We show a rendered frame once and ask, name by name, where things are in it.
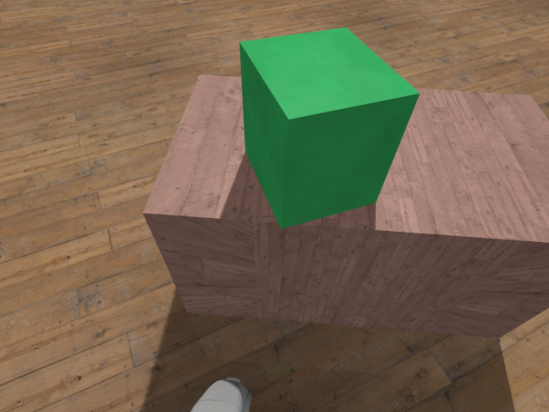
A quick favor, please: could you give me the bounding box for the left robot thigh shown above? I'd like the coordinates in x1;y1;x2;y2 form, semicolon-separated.
191;379;251;412

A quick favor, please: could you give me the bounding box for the carton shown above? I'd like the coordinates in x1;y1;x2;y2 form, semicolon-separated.
239;27;420;229

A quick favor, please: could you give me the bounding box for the pedestal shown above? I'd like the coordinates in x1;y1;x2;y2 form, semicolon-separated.
143;75;549;338

